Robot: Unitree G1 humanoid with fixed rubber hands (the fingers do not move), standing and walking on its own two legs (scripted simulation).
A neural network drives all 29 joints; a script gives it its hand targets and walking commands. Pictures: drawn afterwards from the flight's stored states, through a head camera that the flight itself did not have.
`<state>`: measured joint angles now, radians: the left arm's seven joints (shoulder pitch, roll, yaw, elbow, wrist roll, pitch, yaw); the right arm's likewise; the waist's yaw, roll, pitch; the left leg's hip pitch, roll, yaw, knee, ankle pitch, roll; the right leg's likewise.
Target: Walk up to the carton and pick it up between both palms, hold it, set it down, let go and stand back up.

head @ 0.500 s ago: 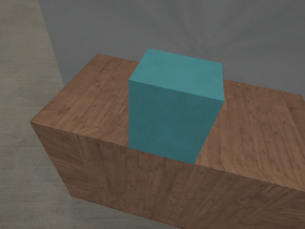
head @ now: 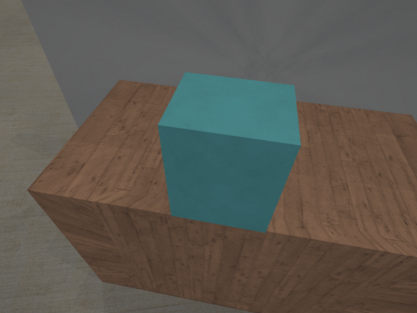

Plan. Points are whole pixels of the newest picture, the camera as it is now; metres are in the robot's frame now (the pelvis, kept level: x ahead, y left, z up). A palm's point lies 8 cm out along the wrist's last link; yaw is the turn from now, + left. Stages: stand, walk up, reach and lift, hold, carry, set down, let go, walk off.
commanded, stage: walk up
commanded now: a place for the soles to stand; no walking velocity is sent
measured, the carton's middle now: (227, 156) +0.43 -0.03 +0.08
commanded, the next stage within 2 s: none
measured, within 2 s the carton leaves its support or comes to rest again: neither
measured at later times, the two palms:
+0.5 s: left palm out of the picture +0.08 +0.23 -0.13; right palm out of the picture +0.02 -0.25 -0.15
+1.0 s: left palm out of the picture +0.10 +0.23 -0.13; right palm out of the picture -0.01 -0.25 -0.16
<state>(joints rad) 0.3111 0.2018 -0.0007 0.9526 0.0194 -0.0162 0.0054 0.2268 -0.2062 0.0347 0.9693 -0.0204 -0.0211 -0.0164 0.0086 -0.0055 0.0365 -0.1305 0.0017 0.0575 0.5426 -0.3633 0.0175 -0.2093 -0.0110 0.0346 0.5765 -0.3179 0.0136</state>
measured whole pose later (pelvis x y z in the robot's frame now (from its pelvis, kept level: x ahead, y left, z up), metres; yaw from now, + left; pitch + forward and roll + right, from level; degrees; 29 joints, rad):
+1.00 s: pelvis +0.01 +0.01 -0.01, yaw -13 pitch -3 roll +0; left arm 0.30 0.17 -0.01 0.87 0.02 -0.03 0.04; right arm 0.24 -0.28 0.02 0.97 -0.03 0.05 0.00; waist 0.02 0.06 0.09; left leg -0.20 0.02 0.05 0.77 -0.60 0.02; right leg -0.29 0.08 0.13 0.70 -0.36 -0.01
